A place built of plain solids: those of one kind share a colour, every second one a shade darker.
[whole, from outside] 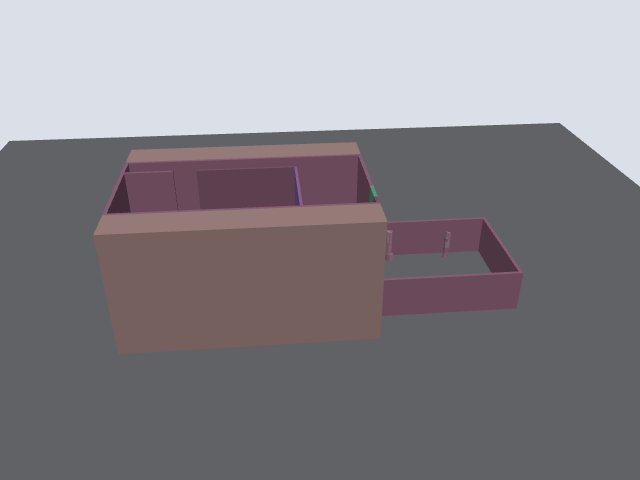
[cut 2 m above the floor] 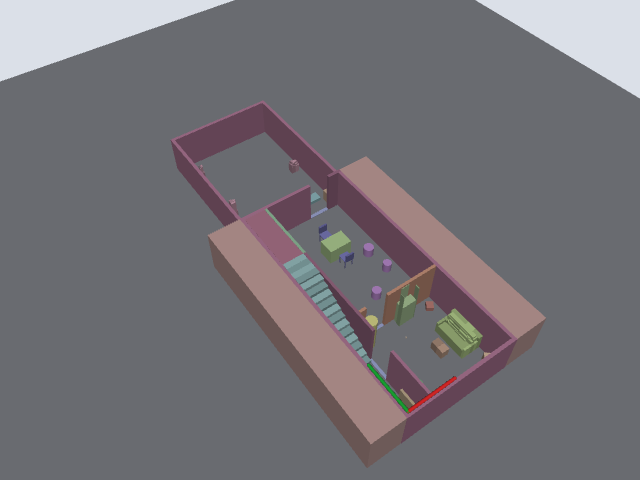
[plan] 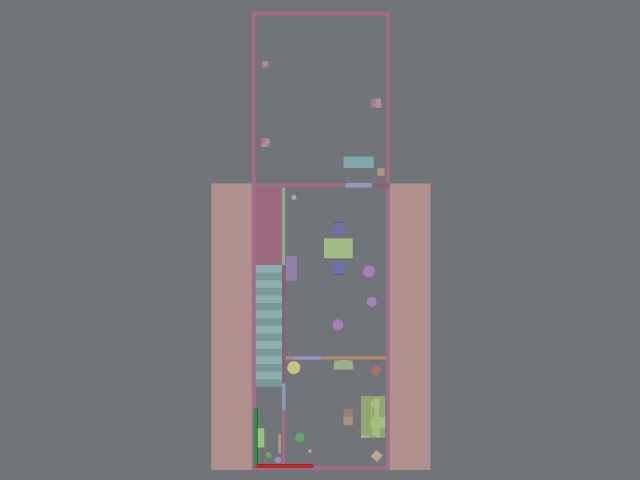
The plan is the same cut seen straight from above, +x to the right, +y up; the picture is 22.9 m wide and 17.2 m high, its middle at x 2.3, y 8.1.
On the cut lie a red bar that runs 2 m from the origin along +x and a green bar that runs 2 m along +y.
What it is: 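A terraced town house, two up and two down, 4.7 m between the party walls, 10.0 m deep; a hall 0.94 m wide; a stair of 17 risers of 158 mm on goings of 273 mm, 0.94 m wide, straight between the party wall and the hall's partition, arriving straight on the upper floor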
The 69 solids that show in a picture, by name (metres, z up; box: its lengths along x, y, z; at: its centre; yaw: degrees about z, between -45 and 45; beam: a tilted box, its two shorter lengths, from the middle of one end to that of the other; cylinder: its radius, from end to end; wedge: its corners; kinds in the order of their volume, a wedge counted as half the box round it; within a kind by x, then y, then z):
{
 "neighbour_1": {"box": [1.46, 10.27, 5.34], "at": [-0.87, 4.99, 2.62]},
 "neighbour_2": {"box": [1.46, 10.27, 5.34], "at": [5.53, 4.99, 2.62]},
 "wall_1": {"box": [0.15, 10.29, 5.34], "at": [-0.07, 4.99, 2.62]},
 "wall_2": {"box": [0.15, 6.3, 1.85], "at": [-0.07, 13.14, 0.88]},
 "wall_3": {"box": [0.12, 2.0, 5.34], "at": [1.0, 1.0, 2.62]},
 "wall_4": {"box": [0.12, 4.24, 5.34], "at": [1.0, 5.09, 2.62]},
 "wall_5": {"box": [3.36, 0.15, 5.34], "at": [1.53, 10.06, 2.62]},
 "wall_6": {"box": [4.96, 0.15, 5.34], "at": [2.33, -0.07, 2.62]},
 "wall_7": {"box": [4.96, 0.15, 1.85], "at": [2.33, 16.21, 0.88]},
 "wall_8": {"box": [0.65, 0.15, 5.34], "at": [4.48, 10.06, 2.62]},
 "wall_9": {"box": [0.15, 10.29, 5.34], "at": [4.73, 4.99, 2.62]},
 "wall_10": {"box": [0.15, 6.3, 1.85], "at": [4.73, 13.14, 0.88]},
 "under_landing_1": {"box": [0.94, 2.78, 2.74], "at": [0.47, 8.6, 1.32]},
 "tread_1": {"box": [0.94, 0.28, 0.21], "at": [0.47, 2.98, 0.05]},
 "tread_2": {"box": [0.94, 0.28, 0.37], "at": [0.47, 3.25, 0.13]},
 "tread_3": {"box": [0.94, 0.28, 0.53], "at": [0.47, 3.52, 0.21]},
 "tread_4": {"box": [0.94, 0.28, 0.68], "at": [0.47, 3.8, 0.29]},
 "tread_5": {"box": [0.94, 0.28, 0.84], "at": [0.47, 4.07, 0.37]},
 "tread_6": {"box": [0.94, 0.28, 1.0], "at": [0.47, 4.34, 0.45]},
 "tread_7": {"box": [0.94, 0.28, 1.16], "at": [0.47, 4.62, 0.53]},
 "tread_8": {"box": [0.94, 0.28, 1.32], "at": [0.47, 4.89, 0.61]},
 "tread_9": {"box": [0.94, 0.28, 1.48], "at": [0.47, 5.16, 0.69]},
 "tread_10": {"box": [0.94, 0.28, 1.63], "at": [0.47, 5.43, 0.77]},
 "tread_11": {"box": [0.94, 0.28, 1.79], "at": [0.47, 5.71, 0.85]},
 "tread_12": {"box": [0.94, 0.28, 1.95], "at": [0.47, 5.98, 0.93]},
 "tread_13": {"box": [0.94, 0.28, 2.11], "at": [0.47, 6.25, 1.0]},
 "tread_14": {"box": [0.94, 0.28, 2.27], "at": [0.47, 6.52, 1.08]},
 "tread_15": {"box": [0.94, 0.28, 2.43], "at": [0.47, 6.8, 1.16]},
 "tread_16": {"box": [0.94, 0.28, 2.59], "at": [0.47, 7.07, 1.24]},
 "bedroom_front_wall_1": {"box": [3.66, 0.12, 2.7], "at": [2.83, 7.15, 3.94]},
 "slotfit_sofa_1": {"box": [0.34, 0.1, 0.64], "at": [3.94, 1.06, 0.27]},
 "slotfit_sofa_2": {"box": [0.34, 0.1, 0.64], "at": [3.94, 2.46, 0.27]},
 "slotfit_sofa_3": {"box": [0.55, 1.3, 0.52], "at": [4.04, 1.76, 0.21]},
 "slotfit_sofa_4": {"box": [0.2, 0.68, 0.74], "at": [4.26, 1.42, 0.32]},
 "slotfit_sofa_5": {"box": [0.17, 1.25, 0.94], "at": [4.33, 1.76, 0.42]},
 "slotfit_sofa_6": {"box": [0.42, 0.38, 0.85], "at": [4.43, 1.57, 0.37]},
 "slotfit_sofa_7": {"box": [0.42, 0.38, 0.85], "at": [4.43, 1.95, 0.37]},
 "slotfit_sofa_8": {"box": [0.2, 0.37, 0.85], "at": [4.54, 1.2, 0.37]},
 "slotfit_sofa_9": {"box": [0.2, 0.38, 0.85], "at": [4.54, 2.32, 0.37]},
 "partition_low_beyond_1": {"box": [0.12, 2.78, 2.64], "at": [1.0, 8.6, 1.27]},
 "kitchen_wall_1": {"box": [0.3, 0.12, 2.64], "at": [1.21, 3.87, 1.27]},
 "kitchen_wall_2": {"box": [2.32, 0.12, 2.64], "at": [3.5, 3.87, 1.27]},
 "kitchen_table_1": {"box": [1.04, 0.72, 0.79], "at": [2.96, 7.81, 0.35]},
 "back_wall_over_door_1": {"box": [0.97, 0.15, 2.74], "at": [3.68, 10.06, 3.92]},
 "slotfit_storage_1": {"box": [0.025, 0.18, 1.99], "at": [2.79, 3.54, 0.94]},
 "slotfit_storage_2": {"box": [0.68, 0.34, 1.26], "at": [3.14, 3.61, 0.58]},
 "slotfit_storage_3": {"box": [0.04, 0.18, 1.99], "at": [3.5, 3.54, 0.94]},
 "slotfit_kitchen_wall_table_1": {"box": [0.41, 0.89, 0.81], "at": [1.27, 7.09, 0.35]},
 "own_floor_lamp_1": {"cylinder": 0.23, "from": [1.36, 3.52, -0.05], "to": [1.36, 3.52, 1.59]},
 "clutter_kitchen_1": {"cylinder": 0.19, "from": [2.94, 5.06, -0.05], "to": [2.94, 5.06, 0.44]},
 "clutter_kitchen_2": {"cylinder": 0.21, "from": [4.05, 6.98, -0.05], "to": [4.05, 6.98, 0.42]},
 "clutter_kitchen_3": {"cylinder": 0.18, "from": [4.15, 5.88, -0.05], "to": [4.15, 5.88, 0.44]},
 "shoe_rack_1": {"box": [0.3, 0.7, 0.5], "at": [0.15, 1.01, 0.2]},
 "slotfit_low_table_1": {"box": [0.34, 0.3, 0.47], "at": [3.31, 1.61, 0.18]},
 "slotfit_low_table_2": {"box": [0.34, 0.29, 0.47], "at": [3.31, 1.91, 0.18]},
 "yard_step_1": {"box": [1.09, 0.41, 0.2], "at": [3.68, 10.89, 0.05]},
 "clutter_front_1": {"box": [0.31, 0.31, 0.61], "at": [4.33, 0.36, 0.26], "yaw": -41.2},
 "slotfit_chair_1": {"cylinder": 0.17, "from": [1.57, 1.02, -0.05], "to": [1.57, 1.02, 0.54]},
 "own_bin_1": {"box": [0.26, 0.27, 0.61], "at": [4.48, 10.54, 0.25]},
 "radiator_1": {"box": [0.1, 0.7, 0.6], "at": [0.85, 0.8, 0.42]},
 "own_plant_yard_1": {"box": [0.2, 0.12, 1.56], "at": [0.3, 11.49, 0.73]},
 "side_chair_1": {"box": [0.38, 0.08, 0.38], "at": [2.96, 6.87, 0.65]},
 "side_chair_2": {"box": [0.42, 0.42, 0.04], "at": [2.96, 7.11, 0.43]},
 "side_chair_3": {"box": [0.42, 0.42, 0.04], "at": [2.96, 8.51, 0.43]},
 "side_chair_4": {"box": [0.38, 0.08, 0.38], "at": [2.96, 8.75, 0.65]},
 "threshold_1": {"box": [0.13, 0.97, 0.07], "at": [1.0, 2.48, -0.01]},
 "threshold_2": {"box": [0.98, 0.13, 0.07], "at": [1.85, 3.87, -0.01]},
 "threshold_3": {"box": [0.95, 0.16, 0.08], "at": [3.68, 10.06, -0.01]},
 "box_cardboard_1": {"box": [0.29, 0.32, 0.27], "at": [4.31, 3.42, 0.08], "yaw": -35.5}
}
